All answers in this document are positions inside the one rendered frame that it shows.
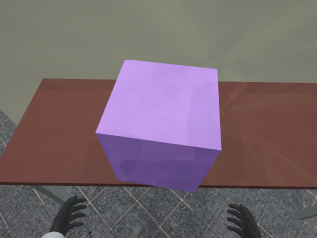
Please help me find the right robot hand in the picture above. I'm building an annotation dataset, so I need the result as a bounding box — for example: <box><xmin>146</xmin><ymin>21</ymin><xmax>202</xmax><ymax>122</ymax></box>
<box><xmin>227</xmin><ymin>204</ymin><xmax>262</xmax><ymax>238</ymax></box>

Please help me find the table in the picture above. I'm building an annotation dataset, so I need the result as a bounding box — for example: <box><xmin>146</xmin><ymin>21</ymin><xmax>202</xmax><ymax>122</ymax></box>
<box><xmin>0</xmin><ymin>78</ymin><xmax>317</xmax><ymax>220</ymax></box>

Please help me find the carton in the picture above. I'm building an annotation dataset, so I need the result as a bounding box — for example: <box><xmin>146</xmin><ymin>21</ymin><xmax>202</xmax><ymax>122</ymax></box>
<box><xmin>95</xmin><ymin>59</ymin><xmax>222</xmax><ymax>193</ymax></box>

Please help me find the left robot hand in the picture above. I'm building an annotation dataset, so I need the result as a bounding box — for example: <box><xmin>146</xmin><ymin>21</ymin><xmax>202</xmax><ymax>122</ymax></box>
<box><xmin>49</xmin><ymin>195</ymin><xmax>87</xmax><ymax>237</ymax></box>

